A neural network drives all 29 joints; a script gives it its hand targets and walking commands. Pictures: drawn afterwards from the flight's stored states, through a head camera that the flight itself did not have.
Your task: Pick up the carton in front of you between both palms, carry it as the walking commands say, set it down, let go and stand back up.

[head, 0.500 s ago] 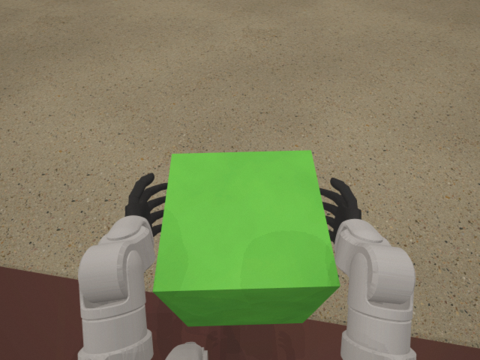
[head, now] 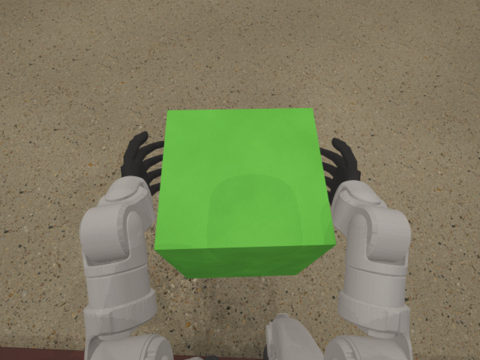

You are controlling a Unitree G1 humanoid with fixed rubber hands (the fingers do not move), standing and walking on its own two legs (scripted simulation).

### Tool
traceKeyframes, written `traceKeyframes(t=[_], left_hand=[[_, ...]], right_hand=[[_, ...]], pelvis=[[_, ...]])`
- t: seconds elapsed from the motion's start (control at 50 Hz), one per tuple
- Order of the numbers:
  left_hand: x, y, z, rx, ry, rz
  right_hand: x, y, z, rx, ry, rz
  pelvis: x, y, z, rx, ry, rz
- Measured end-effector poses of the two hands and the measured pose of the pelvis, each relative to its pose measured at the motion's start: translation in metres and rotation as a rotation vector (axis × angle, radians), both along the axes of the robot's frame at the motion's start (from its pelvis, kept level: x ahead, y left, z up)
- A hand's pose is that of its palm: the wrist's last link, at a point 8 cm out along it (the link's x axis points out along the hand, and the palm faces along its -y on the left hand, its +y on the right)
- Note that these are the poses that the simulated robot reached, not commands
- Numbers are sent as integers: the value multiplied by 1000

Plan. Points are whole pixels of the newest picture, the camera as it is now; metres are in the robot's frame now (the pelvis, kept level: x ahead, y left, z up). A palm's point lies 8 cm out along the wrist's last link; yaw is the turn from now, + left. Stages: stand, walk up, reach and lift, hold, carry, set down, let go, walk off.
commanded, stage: carry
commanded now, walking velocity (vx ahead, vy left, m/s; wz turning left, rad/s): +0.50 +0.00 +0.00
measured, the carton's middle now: (241, 204) +0.36 -0.01 +0.01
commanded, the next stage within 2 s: none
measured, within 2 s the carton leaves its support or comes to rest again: neither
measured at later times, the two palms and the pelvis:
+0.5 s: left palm (167, 80) +0.68 +0.13 -0.01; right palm (295, 77) +0.70 -0.17 -0.02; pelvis +0.35 -0.05 -0.08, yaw +2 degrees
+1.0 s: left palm out of the picture +1.01 +0.12 +0.04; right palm out of the picture +0.99 -0.18 +0.04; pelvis +0.69 -0.02 -0.06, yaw -1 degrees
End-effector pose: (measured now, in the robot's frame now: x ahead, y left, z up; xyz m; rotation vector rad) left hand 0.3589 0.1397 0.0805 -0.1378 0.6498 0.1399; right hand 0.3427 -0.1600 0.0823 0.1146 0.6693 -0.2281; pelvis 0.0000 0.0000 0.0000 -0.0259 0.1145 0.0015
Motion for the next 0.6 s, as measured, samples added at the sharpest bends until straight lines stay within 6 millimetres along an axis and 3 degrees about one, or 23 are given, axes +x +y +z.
traceKeyframes(t=[0.1,0.18,0.28,0.34,0.4,0.46,0.6], left_hand=[[65,0,15,10,-71,13],[127,-9,17,32,-107,6],[210,-19,-5,93,-125,17],[248,-16,-34,117,-59,39],[272,-12,-66,89,50,72],[298,-8,-85,61,99,102],[383,-7,-96,37,64,111]], right_hand=[[71,0,15,-10,-70,25],[135,-9,16,-35,-103,49],[228,-19,-15,-33,-122,99],[275,-17,-47,-26,-59,138],[307,-11,-76,-8,49,155],[339,-7,-95,18,99,150],[417,-6,-108,33,65,120]], pelvis=[[71,-6,-5,18,1,14],[138,-15,-24,50,-17,26],[232,-29,-76,77,-63,36],[269,-36,-95,49,-53,26],[301,-44,-93,49,-41,22],[332,-49,-87,52,-28,24],[417,-46,-80,54,-5,15]])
